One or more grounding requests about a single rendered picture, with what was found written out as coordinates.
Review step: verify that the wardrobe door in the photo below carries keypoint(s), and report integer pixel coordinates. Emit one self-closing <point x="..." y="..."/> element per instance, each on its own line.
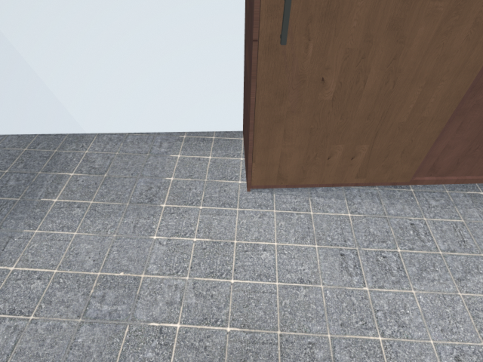
<point x="458" y="149"/>
<point x="362" y="89"/>

